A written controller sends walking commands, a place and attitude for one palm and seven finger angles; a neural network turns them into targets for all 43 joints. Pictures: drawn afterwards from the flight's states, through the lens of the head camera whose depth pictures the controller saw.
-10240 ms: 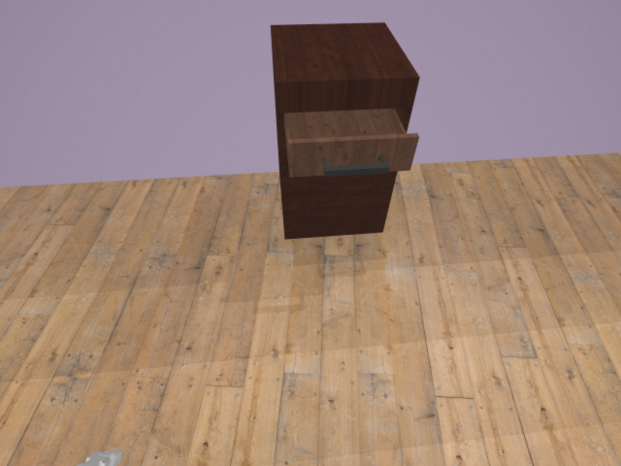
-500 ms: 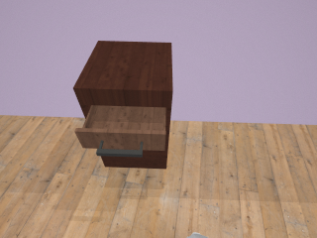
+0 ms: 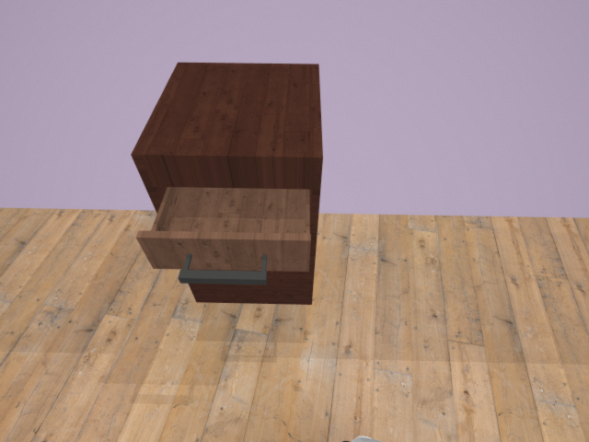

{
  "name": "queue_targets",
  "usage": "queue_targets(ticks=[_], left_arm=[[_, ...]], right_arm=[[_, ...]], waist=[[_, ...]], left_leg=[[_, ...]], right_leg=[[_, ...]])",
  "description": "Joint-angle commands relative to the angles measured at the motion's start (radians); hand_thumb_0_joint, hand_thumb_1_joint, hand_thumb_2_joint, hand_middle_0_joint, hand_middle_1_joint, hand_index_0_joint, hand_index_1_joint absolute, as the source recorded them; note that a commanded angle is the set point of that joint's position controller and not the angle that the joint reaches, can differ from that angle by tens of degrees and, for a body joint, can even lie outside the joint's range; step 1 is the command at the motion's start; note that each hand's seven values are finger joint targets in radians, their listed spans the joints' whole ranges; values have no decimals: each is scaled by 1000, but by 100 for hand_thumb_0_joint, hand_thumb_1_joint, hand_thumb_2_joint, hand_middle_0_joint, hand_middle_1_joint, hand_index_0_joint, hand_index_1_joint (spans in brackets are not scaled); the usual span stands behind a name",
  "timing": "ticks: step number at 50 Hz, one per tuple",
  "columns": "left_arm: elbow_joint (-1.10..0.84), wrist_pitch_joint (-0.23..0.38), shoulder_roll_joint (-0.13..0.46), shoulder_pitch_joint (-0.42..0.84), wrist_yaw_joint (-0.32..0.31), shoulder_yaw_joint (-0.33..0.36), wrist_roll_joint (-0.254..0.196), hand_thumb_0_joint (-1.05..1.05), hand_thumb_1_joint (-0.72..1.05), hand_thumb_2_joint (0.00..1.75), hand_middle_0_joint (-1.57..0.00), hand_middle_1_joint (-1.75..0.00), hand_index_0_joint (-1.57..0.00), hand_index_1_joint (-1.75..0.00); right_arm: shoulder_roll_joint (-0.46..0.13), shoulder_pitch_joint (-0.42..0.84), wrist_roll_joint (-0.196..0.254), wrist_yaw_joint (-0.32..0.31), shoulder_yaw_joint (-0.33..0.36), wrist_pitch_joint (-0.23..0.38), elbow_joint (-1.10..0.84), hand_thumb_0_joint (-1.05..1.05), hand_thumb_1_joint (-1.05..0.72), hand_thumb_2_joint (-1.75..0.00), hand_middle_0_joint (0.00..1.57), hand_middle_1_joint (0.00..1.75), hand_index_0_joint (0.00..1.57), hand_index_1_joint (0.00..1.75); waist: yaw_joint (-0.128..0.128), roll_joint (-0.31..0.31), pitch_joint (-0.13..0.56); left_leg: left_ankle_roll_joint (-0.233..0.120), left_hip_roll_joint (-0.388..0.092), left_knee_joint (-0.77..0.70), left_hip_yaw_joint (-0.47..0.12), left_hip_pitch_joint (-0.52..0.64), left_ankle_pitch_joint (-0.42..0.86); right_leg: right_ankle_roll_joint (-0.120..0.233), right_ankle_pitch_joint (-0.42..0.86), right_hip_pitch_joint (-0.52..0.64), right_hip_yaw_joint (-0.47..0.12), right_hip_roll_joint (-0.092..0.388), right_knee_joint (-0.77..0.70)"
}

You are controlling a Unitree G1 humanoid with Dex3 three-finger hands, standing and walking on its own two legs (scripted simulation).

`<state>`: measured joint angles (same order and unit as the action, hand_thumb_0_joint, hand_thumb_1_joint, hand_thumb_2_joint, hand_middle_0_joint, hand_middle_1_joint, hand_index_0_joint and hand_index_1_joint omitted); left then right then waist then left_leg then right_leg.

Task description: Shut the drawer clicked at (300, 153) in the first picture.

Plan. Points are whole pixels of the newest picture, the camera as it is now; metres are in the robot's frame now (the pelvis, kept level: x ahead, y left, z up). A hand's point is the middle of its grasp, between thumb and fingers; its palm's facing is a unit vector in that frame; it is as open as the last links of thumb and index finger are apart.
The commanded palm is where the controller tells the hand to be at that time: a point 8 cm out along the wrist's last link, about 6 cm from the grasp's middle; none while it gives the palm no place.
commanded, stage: come to a stop and stand still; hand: left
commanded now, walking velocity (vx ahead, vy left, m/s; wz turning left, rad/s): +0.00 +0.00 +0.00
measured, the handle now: (224, 268) +0.50 +0.18 -0.22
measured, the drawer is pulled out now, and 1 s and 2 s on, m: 0.16 0.16 0.16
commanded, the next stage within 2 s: look again from close up in 0.82 s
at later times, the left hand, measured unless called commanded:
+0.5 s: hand out of the picture -0.05 +0.22 -0.16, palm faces +0.04 -0.98 -0.20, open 7.4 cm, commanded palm none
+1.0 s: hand out of the picture -0.07 +0.20 -0.16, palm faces +0.01 -0.98 -0.18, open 7.4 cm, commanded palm none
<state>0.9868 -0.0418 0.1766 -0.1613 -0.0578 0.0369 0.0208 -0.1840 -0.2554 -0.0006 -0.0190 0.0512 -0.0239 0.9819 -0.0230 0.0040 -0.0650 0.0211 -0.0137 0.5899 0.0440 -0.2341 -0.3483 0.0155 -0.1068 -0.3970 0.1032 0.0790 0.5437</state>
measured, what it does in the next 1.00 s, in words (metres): steps on the spot: right foot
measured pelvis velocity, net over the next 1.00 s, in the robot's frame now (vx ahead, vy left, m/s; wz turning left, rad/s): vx -0.07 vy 0.04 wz -0.02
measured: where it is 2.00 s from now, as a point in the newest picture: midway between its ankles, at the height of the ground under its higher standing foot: outside the picture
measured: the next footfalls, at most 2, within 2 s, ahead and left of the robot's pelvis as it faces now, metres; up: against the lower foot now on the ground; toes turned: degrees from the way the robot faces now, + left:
right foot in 0.20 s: +0.00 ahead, -0.07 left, +0.00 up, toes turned -1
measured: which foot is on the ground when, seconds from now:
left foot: down 0.00-1.00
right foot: down 0.00-0.04, up 0.06-0.18, down 0.20-1.00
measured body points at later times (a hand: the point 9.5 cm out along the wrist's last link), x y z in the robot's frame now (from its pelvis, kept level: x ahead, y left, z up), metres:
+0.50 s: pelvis -0.07 +0.05 +0.01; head -0.07 +0.04 +0.46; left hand -0.05 +0.27 -0.14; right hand -0.08 -0.19 -0.15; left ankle -0.02 +0.13 -0.73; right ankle -0.02 -0.07 -0.71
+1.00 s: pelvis -0.07 +0.04 +0.01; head -0.07 +0.03 +0.46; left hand -0.07 +0.25 -0.14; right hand -0.08 -0.18 -0.15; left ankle -0.02 +0.13 -0.73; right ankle -0.04 -0.07 -0.73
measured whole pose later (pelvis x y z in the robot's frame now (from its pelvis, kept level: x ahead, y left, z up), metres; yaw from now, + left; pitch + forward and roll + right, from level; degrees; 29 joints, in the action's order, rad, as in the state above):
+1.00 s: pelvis -0.07 +0.04 +0.01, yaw -1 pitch -1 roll +0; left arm 1.06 0.00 0.13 -0.33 -0.03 0.00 0.02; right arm -0.15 -0.33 -0.02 -0.02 -0.01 0.00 1.06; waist -0.01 0.01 0.00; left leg -0.04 0.03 0.43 0.05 -0.27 -0.16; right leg 0.03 -0.20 -0.26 0.00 -0.02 0.47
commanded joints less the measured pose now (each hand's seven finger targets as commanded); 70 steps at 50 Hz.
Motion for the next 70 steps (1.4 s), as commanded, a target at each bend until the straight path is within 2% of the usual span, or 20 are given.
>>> queue_targets(ticks=[1,2,3,5,8,10,11,13,15,17,19,20,23,25,27,29,31,50,62,70], left_arm=[[-87,-8,85,-64,9,18,-14,0,90,90,-20,-30,-20,-30],[-89,-19,86,-66,17,25,-11,0,90,90,-20,-30,-20,-30],[-82,-26,92,-75,24,22,-2,0,90,90,-20,-30,-20,-30],[-75,-17,78,-141,34,22,-1,0,90,90,-20,-30,-20,-30],[-60,10,71,-224,39,14,3,0,90,90,-20,-30,-20,-30],[-81,39,115,-194,34,7,5,0,90,90,-20,-30,-20,-30],[-100,41,145,-156,32,7,2,0,90,90,-20,-30,-20,-30],[-125,42,170,-63,22,27,3,0,90,90,-20,-30,-20,-30],[-138,36,155,-35,15,35,6,0,90,90,-20,-30,-20,-30],[-121,34,133,-84,18,31,2,0,90,90,-20,-30,-20,-30],[-93,31,77,-172,28,21,-9,0,90,90,-20,-30,-20,-30],[-72,25,76,-199,28,19,-2,0,90,90,-20,-30,-20,-30],[-28,19,29,-266,37,11,5,0,90,90,-20,-30,-20,-30],[-23,33,11,-253,38,3,1,0,90,90,-20,-30,-20,-30],[-21,50,31,-233,33,-2,-2,0,90,90,-20,-30,-20,-30],[-9,55,42,-220,30,-10,-3,0,90,90,-20,-30,-20,-30],[1,63,48,-193,31,-11,-5,0,90,90,-20,-30,-20,-30],[38,65,34,-213,28,-19,-4,0,90,90,-20,-30,-20,-30],[72,80,32,-215,24,-30,-12,0,90,90,-20,-30,-20,-30],[90,80,33,-215,21,-34,-13,0,90,90,-20,-30,-20,-30]], right_arm=[[-161,-15,-31,-8,21,10,-138,0,-90,-90,20,30,20,30],[-160,33,-33,-4,21,2,-169,0,-90,-90,20,30,20,30],[-154,80,-33,-2,17,1,-174,0,-90,-90,20,30,20,30],[-154,92,-33,6,9,-3,-180,0,-90,-90,20,30,20,30],[-148,42,-31,5,4,0,-164,0,-90,-90,20,30,20,30],[-93,-39,-16,2,-11,0,-156,0,-90,-90,20,30,20,30],[-81,-77,-15,5,-12,-3,-143,0,-90,-90,20,30,20,30],[-81,-156,-16,5,-3,-13,-103,0,-90,-90,20,30,20,30],[-70,-214,-16,8,-2,-6,-75,0,-90,-90,20,30,20,30],[-58,-224,-17,10,-11,14,-63,0,-90,-90,20,30,20,30],[-109,-135,-30,2,-5,33,-80,0,-90,-90,20,30,20,30],[-118,-55,-28,-4,-4,31,-97,0,-90,-90,20,30,20,30],[-113,12,-23,-8,-11,25,-97,0,-90,-90,20,30,20,30],[-108,-21,-23,-11,-14,28,-68,0,-90,-90,20,30,20,30],[-80,-73,-20,-8,-23,34,-37,0,-90,-90,20,30,20,30],[-61,-103,-18,-4,-30,40,-14,0,-90,-90,20,30,20,30],[-76,-122,-19,-5,-29,38,5,0,-90,-90,20,30,20,30],[-59,-129,-20,-5,-42,41,57,0,-90,-90,20,30,20,30],[-51,-124,-12,-10,-57,61,91,0,-90,-90,20,30,20,30],[-45,-106,-10,-14,-62,61,113,0,-90,-90,20,30,20,30]], waist=[[26,264,31],[34,197,-27],[50,265,-78],[66,134,-133],[78,-12,-133],[20,-151,-123],[-15,-155,-100],[-57,-252,-5],[-69,-235,19],[-54,-109,25],[2,240,1],[32,261,-33],[82,71,-12],[66,45,-20],[42,13,-25],[17,59,-9],[5,-49,26],[11,-2,-32],[14,-2,46],[18,-16,19]], left_leg=[[-121,-251,-321,-230,-133,107],[-149,-248,-376,-229,-273,-144],[-139,-206,-404,-207,-357,-250],[-151,-199,-383,-187,-439,-252],[-119,-143,-266,-146,-357,-272],[-66,-15,-84,-74,-232,-167],[-55,11,-4,-44,-89,-72],[-44,27,125,-27,102,-29],[-49,28,69,-25,147,-7],[-56,11,-146,-49,146,-20],[-103,-159,-396,-305,-51,-239],[-127,-201,-451,-346,-179,-302],[-152,-183,-415,-265,-289,-234],[-126,-154,-376,-232,-219,-210],[-93,-101,-325,-203,-181,-158],[-74,-73,-313,-188,-85,-67],[-66,-75,-275,-159,-54,-75],[-63,-77,-300,-156,-87,-73],[-54,-82,-265,-118,-1,163],[-52,-81,-253,-102,22,230]], right_leg=[[4,-296,23,-29,-34,158],[16,-281,73,-51,-41,221],[16,-253,91,-56,-53,271],[4,-203,134,-66,-70,329],[4,-180,172,-61,-69,64],[76,-428,17,-343,69,-195],[116,-579,-112,-419,147,-300],[128,-659,-258,-404,148,-367],[110,-580,-247,-326,123,-333],[71,-509,-184,-261,60,-212],[17,-309,-66,-109,-63,32],[17,-251,18,-100,-73,119],[17,-201,160,-106,-78,182],[20,-183,165,-115,-65,4],[42,-214,168,-212,-23,-134],[59,-229,111,-237,7,-172],[53,-295,94,-244,1,-195],[42,-291,79,-236,-5,-216],[42,-68,179,-225,7,-201],[38,-4,198,-219,12,-205]])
